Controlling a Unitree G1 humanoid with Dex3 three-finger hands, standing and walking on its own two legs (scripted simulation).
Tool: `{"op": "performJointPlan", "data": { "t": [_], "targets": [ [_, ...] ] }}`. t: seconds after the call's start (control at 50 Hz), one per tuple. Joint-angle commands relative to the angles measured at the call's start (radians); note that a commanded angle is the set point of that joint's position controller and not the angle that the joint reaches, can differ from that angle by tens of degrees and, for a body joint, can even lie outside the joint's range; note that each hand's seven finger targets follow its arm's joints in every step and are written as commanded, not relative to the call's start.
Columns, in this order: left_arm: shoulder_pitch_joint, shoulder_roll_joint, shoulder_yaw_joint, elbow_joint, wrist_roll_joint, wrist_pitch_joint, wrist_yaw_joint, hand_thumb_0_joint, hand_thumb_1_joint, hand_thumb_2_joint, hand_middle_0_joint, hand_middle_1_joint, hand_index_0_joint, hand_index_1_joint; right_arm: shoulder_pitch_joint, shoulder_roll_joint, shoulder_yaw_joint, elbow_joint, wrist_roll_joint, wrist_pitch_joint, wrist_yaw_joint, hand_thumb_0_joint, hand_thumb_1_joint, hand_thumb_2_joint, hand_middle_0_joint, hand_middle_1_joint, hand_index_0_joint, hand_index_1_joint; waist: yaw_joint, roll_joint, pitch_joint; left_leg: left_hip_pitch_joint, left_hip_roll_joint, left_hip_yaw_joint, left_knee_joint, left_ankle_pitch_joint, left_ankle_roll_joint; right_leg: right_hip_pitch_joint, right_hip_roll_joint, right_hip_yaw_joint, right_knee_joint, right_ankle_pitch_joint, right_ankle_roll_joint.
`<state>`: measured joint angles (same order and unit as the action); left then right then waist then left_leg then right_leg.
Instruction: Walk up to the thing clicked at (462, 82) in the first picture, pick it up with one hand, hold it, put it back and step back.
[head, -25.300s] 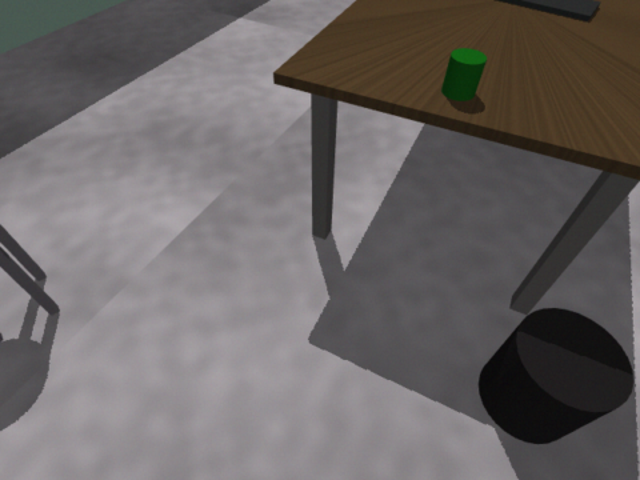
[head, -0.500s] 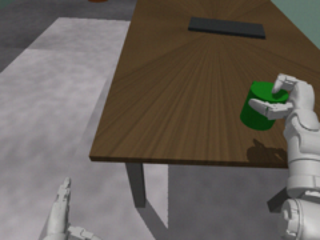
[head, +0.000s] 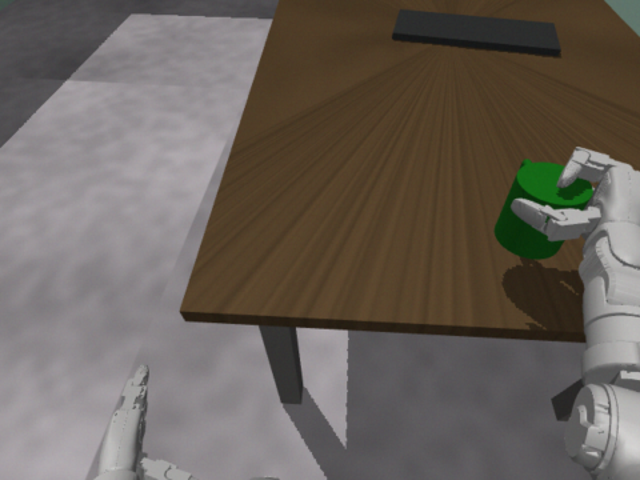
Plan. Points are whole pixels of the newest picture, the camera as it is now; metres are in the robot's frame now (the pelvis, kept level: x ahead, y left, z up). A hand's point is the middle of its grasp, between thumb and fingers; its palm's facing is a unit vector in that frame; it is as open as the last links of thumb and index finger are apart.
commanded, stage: lower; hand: right
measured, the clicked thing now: (534, 202) +0.46 -0.22 +0.10
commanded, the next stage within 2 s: loosen in 0.56 s
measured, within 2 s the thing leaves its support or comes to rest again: rests again in 0.38 s
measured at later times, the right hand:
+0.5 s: hand (531, 226) +0.45 -0.23 +0.07, palm faces +0.22 +0.98 -0.03, open 6.9 cm
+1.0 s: hand (530, 222) +0.46 -0.23 +0.07, palm faces +0.21 +0.98 +0.00, open 8.3 cm
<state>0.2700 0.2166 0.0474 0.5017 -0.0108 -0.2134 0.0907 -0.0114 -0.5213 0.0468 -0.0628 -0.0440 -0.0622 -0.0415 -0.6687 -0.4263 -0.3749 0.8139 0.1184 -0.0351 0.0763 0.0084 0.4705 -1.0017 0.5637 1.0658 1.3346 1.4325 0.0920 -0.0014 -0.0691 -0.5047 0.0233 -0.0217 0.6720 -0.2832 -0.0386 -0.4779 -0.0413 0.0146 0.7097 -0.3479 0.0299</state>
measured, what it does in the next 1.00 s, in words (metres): stands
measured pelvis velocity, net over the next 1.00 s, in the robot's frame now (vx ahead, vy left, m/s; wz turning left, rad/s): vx -0.01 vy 0.00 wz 0.01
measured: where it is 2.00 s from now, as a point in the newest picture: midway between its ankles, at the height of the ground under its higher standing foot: outside the picture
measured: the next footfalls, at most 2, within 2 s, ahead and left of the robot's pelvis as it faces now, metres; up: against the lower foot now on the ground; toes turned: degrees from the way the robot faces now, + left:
none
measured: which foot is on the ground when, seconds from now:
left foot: down 0.00-1.00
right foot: down 0.00-1.00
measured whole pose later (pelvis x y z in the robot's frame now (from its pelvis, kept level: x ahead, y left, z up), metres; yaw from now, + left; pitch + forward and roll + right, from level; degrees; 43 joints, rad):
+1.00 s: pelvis -0.01 +0.00 -0.02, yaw +0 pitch +13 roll +1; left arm 0.31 0.24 0.03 0.31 0.01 -0.15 0.06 -0.01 -0.49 0.03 -0.07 -0.05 -0.08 -0.04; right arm -0.73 -0.46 -0.43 1.01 0.09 -0.27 0.09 0.00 0.44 -0.77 0.72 0.83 1.17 1.08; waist 0.15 0.02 -0.07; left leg -0.73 0.01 -0.02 0.83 -0.32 -0.04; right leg -0.71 -0.05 0.02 0.89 -0.40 0.03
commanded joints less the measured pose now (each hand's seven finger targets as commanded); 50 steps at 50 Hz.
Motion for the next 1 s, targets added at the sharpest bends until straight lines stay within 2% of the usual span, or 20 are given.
{"op": "performJointPlan", "data": {
  "t": [0.0, 0.02, 0.08, 0.1, 0.14, 0.18, 0.26, 0.3, 0.38, 0.46, 0.48, 0.52, 0.56, 0.64, 0.76, 0.78, 0.86, 0.9, 0.92, 0.98],
  "targets": [
    [-0.083, 0.178, 0.085, -0.211, -0.004, -0.042, 0.000, 0.000, -0.550, 0.047, -0.054, -0.042, -0.049, -0.047, -0.586, -0.272, -0.044, -0.287, 0.043, -0.143, 0.022, 0.000, -0.161, -1.266, 1.225, 1.379, 1.273, 1.379, 0.017, -0.074, -0.433, 0.135, -0.035, 0.044, -0.045, 0.309, 0.026, 0.200, 0.020, -0.015, -0.058, 0.329, -0.022],
    [-0.114, 0.178, 0.076, -0.254, -0.005, -0.042, 0.002, 0.000, -0.555, 0.049, -0.053, -0.039, -0.046, -0.046, -0.616, -0.295, -0.062, -0.306, 0.046, -0.156, 0.031, 0.000, -0.167, -1.262, 1.232, 1.378, 1.278, 1.378, 0.021, -0.062, -0.492, 0.156, -0.032, 0.039, -0.037, 0.348, 0.023, 0.217, 0.023, -0.017, -0.042, 0.360, -0.025],
    [-0.068, 0.209, 0.108, -0.251, -0.009, -0.032, 0.009, 0.000, -0.557, 0.056, -0.054, -0.042, -0.047, -0.049, -0.631, -0.291, -0.056, -0.307, 0.058, -0.186, 0.046, 0.000, -0.157, -1.276, 1.236, 1.390, 1.285, 1.390, 0.032, -0.052, -0.495, 0.149, -0.032, 0.042, -0.030, 0.331, 0.020, 0.217, 0.025, -0.014, -0.039, 0.330, -0.030],
    [-0.053, 0.166, 0.067, -0.251, -0.009, -0.032, 0.004, 0.000, -0.557, 0.059, -0.053, -0.042, -0.045, -0.050, -0.590, -0.264, -0.043, -0.273, 0.055, -0.191, 0.050, 0.000, -0.157, -1.286, 1.248, 1.403, 1.297, 1.403, 0.018, -0.060, -0.488, 0.148, -0.031, 0.042, -0.027, 0.326, 0.021, 0.216, 0.027, -0.017, -0.038, 0.335, -0.028],
    [-0.034, 0.176, 0.076, -0.258, -0.010, -0.026, 0.005, 0.000, -0.556, 0.061, -0.052, -0.042, -0.044, -0.049, -0.600, -0.328, -0.084, -0.287, 0.053, -0.215, 0.047, 0.000, -0.178, -1.283, 1.252, 1.399, 1.299, 1.400, 0.012, -0.080, -0.520, 0.146, -0.032, 0.040, -0.018, 0.335, 0.023, 0.218, 0.028, -0.016, -0.028, 0.362, -0.026],
    [0.021, 0.122, 0.036, -0.204, -0.006, -0.015, -0.003, 0.000, -0.560, 0.063, -0.054, -0.044, -0.046, -0.051, -0.586, -0.307, -0.077, -0.269, 0.052, -0.230, 0.043, 0.000, -0.195, -1.291, 1.251, 1.401, 1.298, 1.401, 0.006, -0.123, -0.465, 0.107, -0.033, 0.036, -0.015, 0.314, 0.025, 0.191, 0.030, -0.019, -0.021, 0.354, -0.023],
    [-0.017, 0.128, 0.042, -0.209, 0.006, -0.012, -0.011, 0.000, -0.549, 0.053, -0.053, -0.044, -0.049, -0.048, -0.652, -0.391, -0.126, -0.329, 0.039, -0.276, 0.015, 0.000, -0.224, -1.323, 1.291, 1.441, 1.338, 1.441, 0.000, -0.185, -0.485, 0.075, -0.036, 0.032, -0.001, 0.264, 0.033, 0.164, 0.023, -0.018, -0.006, 0.325, -0.015],
    [-0.003, 0.101, 0.031, -0.160, 0.012, -0.006, -0.013, 0.000, -0.544, 0.049, -0.052, -0.043, -0.048, -0.046, -0.598, -0.345, -0.105, -0.253, 0.029, -0.286, 0.003, 0.000, -0.212, -1.341, 1.306, 1.463, 1.354, 1.463, 0.007, -0.171, -0.406, 0.049, -0.036, 0.029, 0.001, 0.235, 0.037, 0.102, 0.025, -0.020, -0.005, 0.265, -0.016],
    [-0.101, 0.194, 0.081, -0.325, 0.019, -0.016, -0.003, 0.000, -0.547, 0.051, -0.053, -0.043, -0.048, -0.047, -0.674, -0.383, -0.104, -0.341, 0.015, -0.324, -0.005, 0.000, -0.217, -1.376, 1.335, 1.500, 1.385, 1.500, 0.018, -0.176, -0.612, 0.091, -0.042, 0.029, 0.028, 0.296, 0.035, 0.194, 0.022, -0.014, 0.034, 0.356, -0.017],
    [-0.012, 0.201, 0.090, -0.295, 0.015, -0.010, 0.001, 0.000, -0.563, 0.067, -0.052, -0.043, -0.042, -0.053, -0.549, -0.286, -0.072, -0.186, 0.030, -0.315, 0.017, 0.000, -0.195, -1.362, 1.319, 1.486, 1.370, 1.486, 0.051, -0.132, -0.580, 0.067, -0.048, 0.043, 0.035, 0.289, 0.031, 0.167, 0.021, -0.002, 0.039, 0.350, -0.022],
    [-0.020, 0.196, 0.089, -0.286, 0.016, -0.010, 0.002, 0.000, -0.568, 0.069, -0.053, -0.044, -0.042, -0.054, -0.602, -0.336, -0.095, -0.237, 0.033, -0.325, 0.017, 0.000, -0.206, -1.360, 1.317, 1.481, 1.368, 1.481, 0.044, -0.153, -0.577, 0.063, -0.043, 0.036, 0.031, 0.289, 0.030, 0.158, 0.024, -0.010, 0.044, 0.338, -0.022],
    [-0.011, 0.158, 0.053, -0.251, 0.020, -0.009, -0.004, 0.000, -0.562, 0.065, -0.051, -0.041, -0.041, -0.051, -0.603, -0.312, -0.084, -0.181, 0.027, -0.328, 0.023, 0.000, -0.201, -1.359, 1.327, 1.487, 1.377, 1.487, 0.041, -0.146, -0.510, 0.018, -0.046, 0.043, 0.041, 0.258, 0.032, 0.123, 0.016, -0.002, 0.042, 0.340, -0.017],
    [-0.012, 0.117, 0.019, -0.236, 0.021, -0.008, -0.011, 0.000, -0.555, 0.058, -0.053, -0.042, -0.045, -0.049, -0.604, -0.279, -0.068, -0.137, 0.025, -0.336, 0.027, 0.000, -0.189, -1.364, 1.319, 1.488, 1.372, 1.489, 0.043, -0.121, -0.434, -0.021, -0.047, 0.044, 0.040, 0.199, 0.031, 0.062, 0.016, -0.003, 0.036, 0.242, -0.023],
    [-0.009, 0.159, 0.048, -0.298, 0.027, -0.008, -0.014, 0.000, -0.539, 0.039, -0.053, -0.044, -0.051, -0.044, -0.604, -0.351, -0.111, -0.104, 0.009, -0.357, 0.025, 0.000, -0.212, -1.371, 1.321, 1.491, 1.372, 1.492, 0.049, -0.139, -0.470, -0.036, -0.047, 0.041, 0.053, 0.172, 0.032, 0.060, 0.019, -0.003, 0.039, 0.190, -0.022],
    [0.033, 0.192, 0.086, -0.336, 0.025, 0.002, -0.016, 0.000, -0.492, 0.012, -0.058, -0.054, -0.071, -0.039, -0.623, -0.362, -0.109, -0.152, 0.006, -0.349, 0.023, 0.000, 0.039, -0.974, 1.188, 1.178, 1.223, 1.179, 0.054, -0.155, -0.521, -0.016, -0.046, 0.038, 0.067, 0.210, 0.030, 0.084, 0.024, -0.009, 0.059, 0.216, -0.023],
    [0.033, 0.164, 0.063, -0.335, 0.025, 0.003, -0.020, 0.000, -0.494, 0.015, -0.057, -0.053, -0.069, -0.039, -0.620, -0.346, -0.098, -0.114, 0.005, -0.346, 0.022, 0.000, 0.093, -0.917, 1.180, 1.141, 1.213, 1.142, 0.063, -0.143, -0.481, -0.031, -0.045, 0.040, 0.068, 0.205, 0.032, 0.051, 0.023, -0.008, 0.061, 0.214, -0.023],
    [-0.035, 0.158, 0.051, -0.382, 0.021, -0.004, -0.020, 0.000, -0.506, 0.024, -0.056, -0.051, -0.065, -0.041, -0.625, -0.317, -0.089, -0.103, 0.012, -0.349, 0.019, 0.000, 0.219, -0.701, 1.111, 0.969, 1.136, 0.969, 0.055, -0.101, -0.454, -0.042, -0.044, 0.042, 0.054, 0.101, 0.030, -0.006, 0.023, -0.004, 0.046, 0.073, -0.032],
    [-0.011, 0.156, 0.049, -0.377, 0.022, -0.003, -0.017, 0.000, -0.503, 0.022, -0.055, -0.052, -0.066, -0.039, -0.650, -0.341, -0.096, -0.139, 0.005, -0.356, 0.021, 0.000, 0.298, -0.621, 1.087, 0.909, 1.112, 0.910, 0.045, -0.131, -0.525, -0.016, -0.041, 0.034, 0.065, 0.136, 0.030, 0.028, 0.025, -0.008, 0.057, 0.112, -0.029],
    [-0.026, 0.144, 0.031, -0.399, 0.020, -0.004, -0.018, 0.000, -0.536, 0.047, -0.054, -0.045, -0.054, -0.044, -0.623, -0.319, -0.079, -0.094, 0.005, -0.351, 0.023, 0.000, 0.347, -0.628, 1.007, 0.876, 1.032, 0.877, 0.047, -0.105, -0.496, -0.012, -0.044, 0.040, 0.065, 0.140, 0.030, 0.012, 0.024, -0.006, 0.057, 0.122, -0.029],
    [0.047, 0.167, 0.054, -0.350, 0.019, 0.006, -0.016, 0.000, -0.536, 0.048, -0.053, -0.047, -0.053, -0.046, -0.605, -0.339, -0.096, -0.100, 0.007, -0.339, 0.027, 0.000, 0.387, -0.519, 0.909, 0.765, 0.932, 0.765, 0.045, -0.146, -0.517, -0.019, -0.044, 0.038, 0.074, 0.167, 0.031, 0.037, 0.026, -0.007, 0.060, 0.157, -0.026]
  ]
}}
